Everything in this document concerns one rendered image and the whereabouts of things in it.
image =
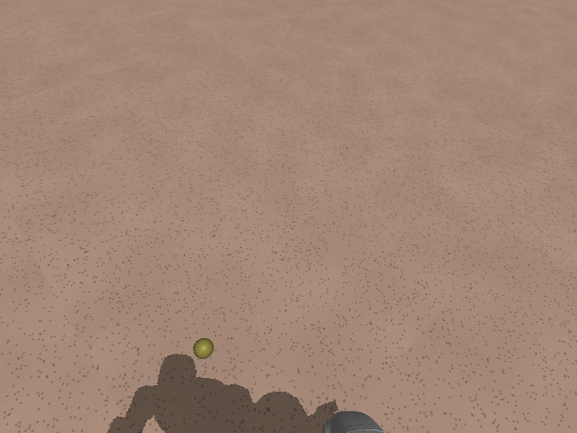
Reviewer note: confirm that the ball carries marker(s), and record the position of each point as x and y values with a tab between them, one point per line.
203	348

